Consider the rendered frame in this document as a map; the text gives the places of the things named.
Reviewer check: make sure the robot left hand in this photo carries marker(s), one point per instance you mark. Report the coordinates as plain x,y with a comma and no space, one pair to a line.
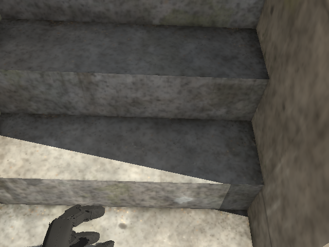
60,233

